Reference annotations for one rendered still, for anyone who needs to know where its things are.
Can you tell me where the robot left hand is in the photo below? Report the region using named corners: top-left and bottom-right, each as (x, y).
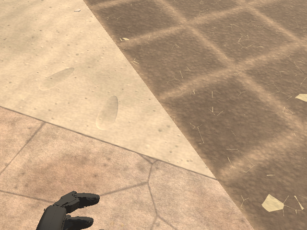
top-left (36, 191), bottom-right (104, 230)

